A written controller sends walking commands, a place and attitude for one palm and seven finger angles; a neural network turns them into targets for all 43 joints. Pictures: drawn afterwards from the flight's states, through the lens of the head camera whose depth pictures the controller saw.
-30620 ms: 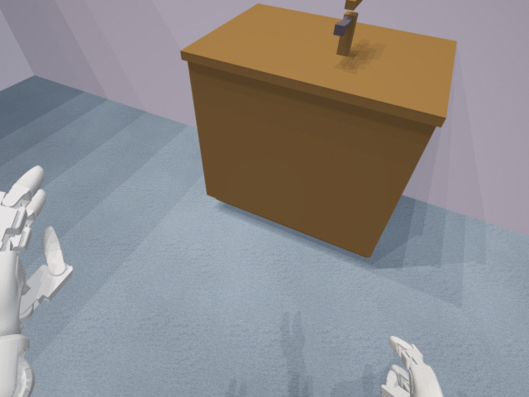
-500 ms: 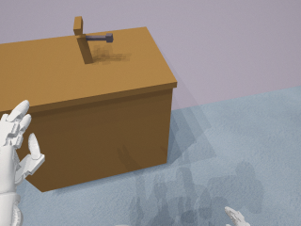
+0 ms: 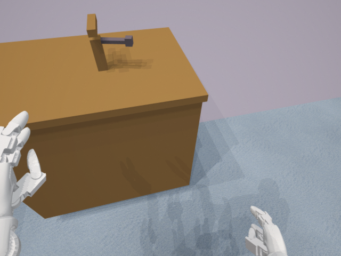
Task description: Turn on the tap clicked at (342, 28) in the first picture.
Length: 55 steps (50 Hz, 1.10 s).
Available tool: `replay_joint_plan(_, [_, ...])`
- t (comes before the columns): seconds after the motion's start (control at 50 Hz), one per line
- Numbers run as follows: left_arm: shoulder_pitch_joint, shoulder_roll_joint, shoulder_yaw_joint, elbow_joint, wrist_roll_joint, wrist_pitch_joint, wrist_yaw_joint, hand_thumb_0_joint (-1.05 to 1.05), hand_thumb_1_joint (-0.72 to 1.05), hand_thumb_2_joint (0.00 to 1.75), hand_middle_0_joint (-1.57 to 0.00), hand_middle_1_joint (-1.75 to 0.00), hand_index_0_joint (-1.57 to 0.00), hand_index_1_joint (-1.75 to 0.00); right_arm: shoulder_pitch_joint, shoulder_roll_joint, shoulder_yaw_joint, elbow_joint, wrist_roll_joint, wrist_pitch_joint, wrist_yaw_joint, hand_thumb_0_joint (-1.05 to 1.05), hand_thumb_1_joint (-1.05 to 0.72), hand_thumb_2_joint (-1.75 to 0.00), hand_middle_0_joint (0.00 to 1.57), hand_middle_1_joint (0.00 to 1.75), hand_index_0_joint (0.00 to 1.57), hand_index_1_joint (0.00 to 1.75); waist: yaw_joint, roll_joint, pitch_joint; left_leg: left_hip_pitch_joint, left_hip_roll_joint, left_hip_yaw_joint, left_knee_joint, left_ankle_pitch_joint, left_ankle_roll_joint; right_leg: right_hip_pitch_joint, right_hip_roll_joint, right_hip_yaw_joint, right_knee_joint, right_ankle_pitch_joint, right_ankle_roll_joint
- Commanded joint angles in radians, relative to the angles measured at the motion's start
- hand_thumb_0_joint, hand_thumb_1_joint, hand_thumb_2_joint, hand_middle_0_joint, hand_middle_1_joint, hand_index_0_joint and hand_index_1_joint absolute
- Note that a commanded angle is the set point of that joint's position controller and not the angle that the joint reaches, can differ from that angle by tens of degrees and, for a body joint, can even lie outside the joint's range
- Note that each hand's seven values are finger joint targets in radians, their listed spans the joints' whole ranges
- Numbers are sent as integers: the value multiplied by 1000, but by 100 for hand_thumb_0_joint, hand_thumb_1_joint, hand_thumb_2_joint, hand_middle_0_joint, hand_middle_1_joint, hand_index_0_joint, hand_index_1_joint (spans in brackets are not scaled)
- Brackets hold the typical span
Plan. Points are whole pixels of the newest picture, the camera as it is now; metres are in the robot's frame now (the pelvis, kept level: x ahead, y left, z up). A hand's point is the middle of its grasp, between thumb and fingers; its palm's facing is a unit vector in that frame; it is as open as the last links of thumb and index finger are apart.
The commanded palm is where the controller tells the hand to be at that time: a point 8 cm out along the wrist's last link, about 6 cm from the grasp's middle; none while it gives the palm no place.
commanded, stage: stop stepping back and stand still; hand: left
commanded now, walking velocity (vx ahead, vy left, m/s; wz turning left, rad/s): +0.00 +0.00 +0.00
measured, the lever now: (129, 41) +0.76 +0.21 +0.14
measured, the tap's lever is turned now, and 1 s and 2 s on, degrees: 75 75 75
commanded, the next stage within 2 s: stand and check the lever's angle in 0.56 s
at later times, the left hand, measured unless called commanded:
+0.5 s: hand (26, 177) +0.21 +0.27 +0.15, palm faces +0.40 -0.84 -0.37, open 7.4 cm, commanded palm +0.16 +0.31 +0.17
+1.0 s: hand (30, 174) +0.21 +0.27 +0.15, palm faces +0.41 -0.84 -0.37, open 7.4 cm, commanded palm +0.16 +0.30 +0.17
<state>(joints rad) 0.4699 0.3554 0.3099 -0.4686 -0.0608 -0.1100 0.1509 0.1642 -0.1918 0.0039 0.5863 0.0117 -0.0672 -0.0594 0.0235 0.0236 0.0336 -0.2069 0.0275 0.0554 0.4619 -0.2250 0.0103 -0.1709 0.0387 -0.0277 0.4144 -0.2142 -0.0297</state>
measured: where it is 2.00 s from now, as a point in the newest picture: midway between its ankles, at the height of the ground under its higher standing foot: outside the picture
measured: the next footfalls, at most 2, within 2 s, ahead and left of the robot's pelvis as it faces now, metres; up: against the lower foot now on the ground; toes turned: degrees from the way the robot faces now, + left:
none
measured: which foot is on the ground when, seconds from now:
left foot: down 0.00-1.00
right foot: down 0.00-1.00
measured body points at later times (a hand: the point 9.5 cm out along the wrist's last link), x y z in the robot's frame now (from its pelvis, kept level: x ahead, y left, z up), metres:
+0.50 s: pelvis -0.01 +0.03 +0.00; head +0.00 +0.03 +0.45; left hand +0.18 +0.32 +0.17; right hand +0.17 -0.21 -0.08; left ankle +0.02 +0.11 -0.74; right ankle +0.01 -0.10 -0.74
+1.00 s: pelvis +0.00 +0.02 +0.00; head +0.01 +0.02 +0.45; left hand +0.18 +0.31 +0.17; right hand +0.18 -0.20 -0.08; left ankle +0.02 +0.11 -0.74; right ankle +0.01 -0.10 -0.74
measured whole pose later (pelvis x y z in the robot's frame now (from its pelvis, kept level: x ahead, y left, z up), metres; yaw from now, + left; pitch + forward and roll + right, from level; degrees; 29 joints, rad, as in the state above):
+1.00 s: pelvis +0.00 +0.02 +0.00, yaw +0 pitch -1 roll -1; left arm 0.46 0.34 0.30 -0.44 -0.05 -0.13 0.16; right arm 0.18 -0.20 0.00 0.61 0.00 -0.07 -0.07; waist 0.02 0.03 0.02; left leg -0.22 0.00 0.06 0.45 -0.22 0.04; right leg -0.17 0.01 -0.02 0.38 -0.19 0.00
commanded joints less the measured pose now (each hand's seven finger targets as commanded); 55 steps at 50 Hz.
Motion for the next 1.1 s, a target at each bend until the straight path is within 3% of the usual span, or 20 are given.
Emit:
replay_joint_plan(0.0, [-70, 154, 102, -186, 4, -55, 15, 0, 90, 90, -20, -30, -20, -30, -85, -125, -45, -150, -6, -41, -13, 0, -90, -90, 20, 30, 20, 30, -14, 14, -128, 36, 68, -97, -84, 131, 19, 30, -78, 115, -79, 170, 18])
replay_joint_plan(0.04, [-79, 153, 98, -178, 6, -53, 16, 0, 90, 90, -20, -30, -20, -30, -86, -124, -44, -148, -7, -39, -13, 0, -90, -90, 20, 30, 20, 30, -14, 3, -117, 30, 62, -97, -87, 100, 19, 22, -78, 120, -94, 153, 17])
replay_joint_plan(0.16, [-112, 175, 110, -226, 12, -61, 22, 0, 90, 90, -20, -30, -20, -30, -91, -131, -46, -148, -11, -44, -17, 0, -90, -90, 20, 30, 20, 30, -12, 47, -136, 25, 65, -114, -114, 110, 17, 48, -64, 97, -72, 152, 16])
replay_joint_plan(0.26, [-67, 172, 117, -213, 13, -72, 25, 0, 90, 90, -20, -30, -20, -30, -88, -133, -46, -148, -14, -48, -17, 0, -90, -90, 20, 30, 20, 30, -11, 66, -126, -10, 75, -136, -144, 74, 16, 57, -54, 75, -56, 129, 20])
replay_joint_plan(0.34, [-54, 148, 104, -189, 16, -80, 22, 0, 90, 90, -20, -30, -20, -30, -84, -132, -46, -145, -12, -48, -15, 0, -90, -90, 20, 30, 20, 30, -13, 64, -101, -48, 76, -138, -163, -18, 17, 53, -51, 76, -63, 99, 20])
replay_joint_plan(0.44, [-70, 147, 100, -183, 17, -83, 22, 0, 90, 90, -20, -30, -20, -30, -84, -133, -48, -141, -11, -54, -16, 0, -90, -90, 20, 30, 20, 30, -13, 38, -108, -36, 70, -129, -153, -21, 16, 43, -53, 80, -69, 104, 21])
replay_joint_plan(0.52, [-81, 147, 99, -180, 19, -85, 23, 0, 90, 90, -20, -30, -20, -30, -83, -132, -49, -138, -12, -56, -19, 0, -90, -90, 20, 30, 20, 30, -11, 30, -118, -30, 67, -127, -148, -8, 17, 53, -54, 84, -70, 117, 20])
replay_joint_plan(0.56, [-103, 160, 105, -203, 21, -87, 24, 0, 90, 90, -20, -30, -20, -30, -88, -137, -51, -139, -14, -59, -20, 0, -90, -90, 20, 30, 20, 30, -13, 57, -123, -26, 61, -127, -139, 20, 14, 53, -58, 87, -69, 128, 17])
replay_joint_plan(0.64, [-88, 147, 98, -189, 19, -87, 24, 0, 90, 90, -20, -30, -20, -30, -85, -131, -48, -137, -14, -58, -18, 0, -90, -90, 20, 30, 20, 30, -11, 35, -116, -29, 64, -129, -144, 6, 14, 50, -55, 83, -69, 119, 19])
replay_joint_plan(0.78, [-69, 148, 102, -190, 15, -85, 22, 0, 90, 90, -20, -30, -20, -30, -87, -127, -48, -136, -14, -54, -17, 0, -90, -90, 20, 30, 20, 30, -12, 46, -140, 4, 62, -116, -118, 102, 9, 52, -60, 85, -68, 168, 17])
replay_joint_plan(0.92, [-77, 147, 99, -179, 14, -80, 21, 0, 90, 90, -20, -30, -20, -30, -91, -129, -48, -142, -11, -49, -17, 0, -90, -90, 20, 30, 20, 30, -11, 30, -127, -5, 57, -116, -126, 57, 10, 44, -58, 87, -80, 143, 17])
replay_joint_plan(1.08, [-73, 153, 104, -177, 13, -75, 22, 0, 90, 90, -20, -30, -20, -30, -90, -130, -49, -144, -12, -48, -21, 0, -90, -90, 20, 30, 20, 30, -10, 29, -131, 9, 54, -110, -115, 106, 9, 45, -62, 87, -83, 162, 18])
